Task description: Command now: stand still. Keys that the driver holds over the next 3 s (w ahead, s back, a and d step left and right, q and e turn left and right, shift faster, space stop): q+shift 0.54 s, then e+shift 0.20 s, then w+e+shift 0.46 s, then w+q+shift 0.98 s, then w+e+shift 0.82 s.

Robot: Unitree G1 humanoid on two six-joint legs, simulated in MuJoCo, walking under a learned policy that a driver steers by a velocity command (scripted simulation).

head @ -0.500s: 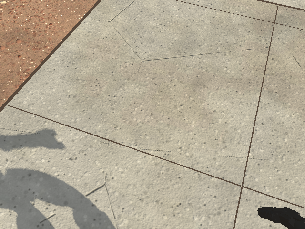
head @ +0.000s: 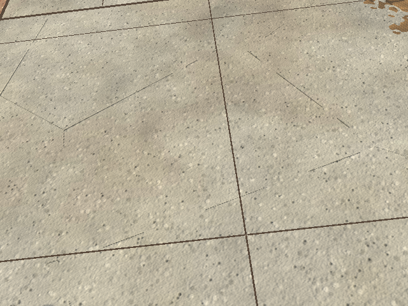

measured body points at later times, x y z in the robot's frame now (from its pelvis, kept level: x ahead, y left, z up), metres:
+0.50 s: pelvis +0.01 +0.07 +0.00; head +0.05 +0.12 +0.44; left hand +0.09 +0.40 -0.11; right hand +0.22 -0.18 -0.09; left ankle -0.03 +0.14 -0.74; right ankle +0.05 -0.09 -0.65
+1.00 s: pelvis +0.14 +0.06 -0.01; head +0.16 +0.05 +0.44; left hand +0.22 +0.37 -0.09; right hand +0.28 -0.21 -0.13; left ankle -0.03 +0.14 -0.74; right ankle +0.20 -0.06 -0.72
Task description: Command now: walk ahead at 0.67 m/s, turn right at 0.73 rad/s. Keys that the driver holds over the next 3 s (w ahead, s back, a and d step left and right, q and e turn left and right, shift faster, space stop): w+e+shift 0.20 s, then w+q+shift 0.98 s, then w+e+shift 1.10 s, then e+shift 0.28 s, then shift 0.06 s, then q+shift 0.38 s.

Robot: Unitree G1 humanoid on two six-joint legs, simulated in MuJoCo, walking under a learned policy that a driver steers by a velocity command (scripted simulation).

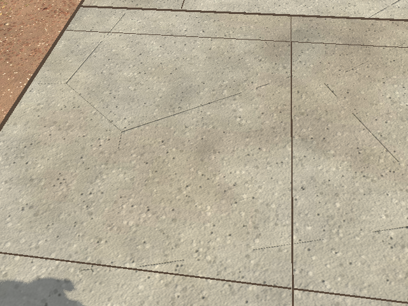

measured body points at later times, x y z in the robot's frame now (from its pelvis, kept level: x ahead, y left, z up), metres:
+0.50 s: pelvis +0.38 -0.12 -0.03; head +0.42 -0.13 +0.42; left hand +0.41 +0.17 -0.16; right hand +0.54 -0.40 -0.12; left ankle +0.58 -0.10 -0.73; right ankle +0.09 -0.13 -0.72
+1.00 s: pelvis +0.87 -0.20 -0.02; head +0.90 -0.20 +0.43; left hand +1.05 +0.08 -0.08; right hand +0.94 -0.51 -0.13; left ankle +0.64 -0.13 -0.64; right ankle +0.99 -0.33 -0.73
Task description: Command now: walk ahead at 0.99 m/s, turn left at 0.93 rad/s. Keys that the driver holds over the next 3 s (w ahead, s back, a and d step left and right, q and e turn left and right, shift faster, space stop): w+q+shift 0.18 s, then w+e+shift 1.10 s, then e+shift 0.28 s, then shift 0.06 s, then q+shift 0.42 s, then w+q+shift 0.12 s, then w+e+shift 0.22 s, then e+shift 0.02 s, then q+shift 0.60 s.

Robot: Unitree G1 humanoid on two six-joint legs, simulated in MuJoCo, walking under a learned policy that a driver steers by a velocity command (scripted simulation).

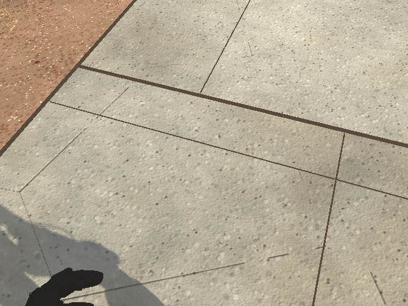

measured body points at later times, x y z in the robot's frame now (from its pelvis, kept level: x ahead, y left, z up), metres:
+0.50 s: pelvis +0.46 +0.04 +0.01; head +0.48 +0.05 +0.46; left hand +0.41 +0.29 -0.13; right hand +0.63 -0.19 -0.11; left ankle +0.46 +0.10 -0.72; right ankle +0.36 -0.13 -0.60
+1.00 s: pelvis +0.93 +0.03 +0.01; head +0.95 +0.03 +0.46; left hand +0.98 +0.31 -0.12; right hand +1.11 -0.23 -0.05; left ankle +1.01 +0.21 -0.63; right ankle +0.92 +0.03 -0.72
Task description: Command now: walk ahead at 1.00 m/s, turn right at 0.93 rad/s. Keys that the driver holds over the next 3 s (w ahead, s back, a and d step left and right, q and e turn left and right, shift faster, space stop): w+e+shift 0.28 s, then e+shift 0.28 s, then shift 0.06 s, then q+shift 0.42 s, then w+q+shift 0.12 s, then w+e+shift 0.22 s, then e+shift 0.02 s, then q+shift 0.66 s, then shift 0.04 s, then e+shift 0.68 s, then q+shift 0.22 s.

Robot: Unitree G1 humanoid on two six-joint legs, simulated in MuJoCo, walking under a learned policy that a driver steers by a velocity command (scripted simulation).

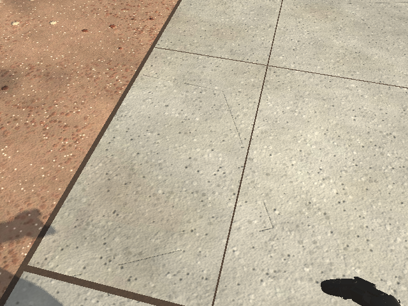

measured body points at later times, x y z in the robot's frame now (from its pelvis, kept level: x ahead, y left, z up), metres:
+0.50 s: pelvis +0.42 +0.04 +0.01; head +0.47 +0.01 +0.46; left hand +0.76 +0.18 -0.06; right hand +0.31 -0.25 -0.10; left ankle +0.42 +0.17 -0.73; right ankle +0.50 -0.10 -0.66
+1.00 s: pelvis +0.62 -0.02 +0.01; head +0.65 -0.03 +0.45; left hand +0.90 +0.12 -0.09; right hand +0.60 -0.33 -0.10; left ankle +0.71 +0.09 -0.69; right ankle +0.62 -0.13 -0.73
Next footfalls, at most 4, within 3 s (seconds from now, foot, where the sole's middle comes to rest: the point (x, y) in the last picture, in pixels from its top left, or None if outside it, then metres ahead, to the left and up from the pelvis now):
0.24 left None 0.45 0.16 -0.76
0.64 right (265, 265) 0.65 -0.16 -0.76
1.08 left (197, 241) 0.73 0.08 -0.76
1.58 right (284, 175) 1.04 -0.25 -0.76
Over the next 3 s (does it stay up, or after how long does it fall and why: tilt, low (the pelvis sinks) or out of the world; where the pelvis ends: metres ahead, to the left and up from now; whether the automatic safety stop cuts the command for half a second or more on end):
stays up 1.14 -0.14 0.01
